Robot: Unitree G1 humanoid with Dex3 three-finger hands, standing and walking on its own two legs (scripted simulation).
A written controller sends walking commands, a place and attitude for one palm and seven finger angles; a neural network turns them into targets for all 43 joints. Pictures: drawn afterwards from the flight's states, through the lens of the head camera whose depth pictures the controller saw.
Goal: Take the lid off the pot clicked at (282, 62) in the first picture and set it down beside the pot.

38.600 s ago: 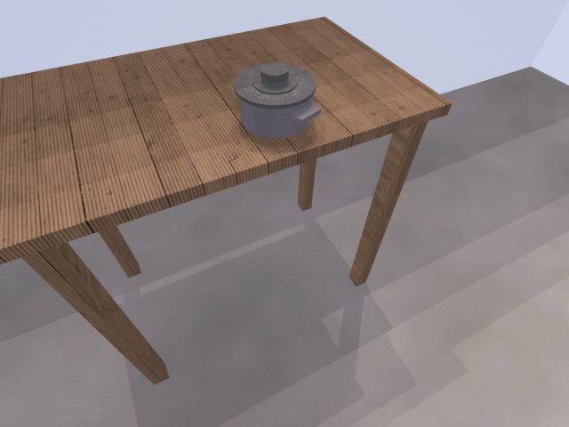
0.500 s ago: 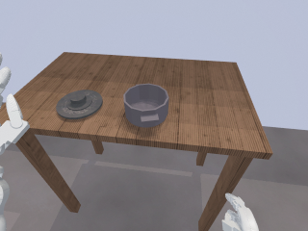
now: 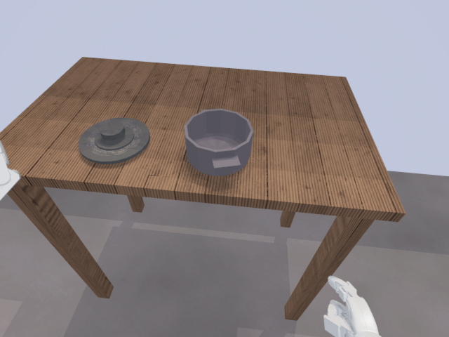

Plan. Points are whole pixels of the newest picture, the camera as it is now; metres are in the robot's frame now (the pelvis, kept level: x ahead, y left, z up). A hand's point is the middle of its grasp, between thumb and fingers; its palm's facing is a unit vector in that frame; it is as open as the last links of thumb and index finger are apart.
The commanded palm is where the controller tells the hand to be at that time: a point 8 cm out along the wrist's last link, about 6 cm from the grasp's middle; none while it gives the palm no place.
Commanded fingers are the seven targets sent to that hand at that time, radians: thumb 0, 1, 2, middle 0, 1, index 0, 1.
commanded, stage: step back with the hand held close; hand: left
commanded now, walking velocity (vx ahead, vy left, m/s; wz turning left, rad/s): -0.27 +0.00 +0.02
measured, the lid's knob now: (112, 130) +0.50 +0.31 +0.09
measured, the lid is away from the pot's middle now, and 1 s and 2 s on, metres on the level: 0.24 0.24 0.24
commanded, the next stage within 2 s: stop stepping back and stand still in 1.04 s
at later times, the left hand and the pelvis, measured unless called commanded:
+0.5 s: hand out of the picture +0.15 +0.25 +0.27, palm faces +0.49 -0.78 -0.39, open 7.4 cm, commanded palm +0.07 +0.29 +0.27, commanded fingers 0.00 0.90 0.90 -0.20 -0.30 -0.20 -0.30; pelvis -0.06 +0.01 -0.01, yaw +0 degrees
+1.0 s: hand out of the picture +0.06 +0.26 +0.27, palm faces +0.52 -0.81 -0.28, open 7.4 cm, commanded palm -0.03 +0.30 +0.27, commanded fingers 0.00 0.90 0.90 -0.20 -0.30 -0.20 -0.30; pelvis -0.16 +0.02 -0.01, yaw +0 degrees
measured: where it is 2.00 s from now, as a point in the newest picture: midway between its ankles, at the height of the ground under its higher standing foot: outside the picture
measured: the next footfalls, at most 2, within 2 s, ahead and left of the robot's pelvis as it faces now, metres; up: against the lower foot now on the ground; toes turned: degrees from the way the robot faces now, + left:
left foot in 0.88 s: -0.07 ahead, +0.12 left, +0.00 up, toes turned -1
right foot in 1.12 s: -0.16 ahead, -0.11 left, +0.00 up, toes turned -2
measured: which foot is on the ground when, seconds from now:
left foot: down 0.00-0.74, up 0.76-0.86, down 0.88-1.00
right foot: down 0.00-0.90, up 0.92-1.00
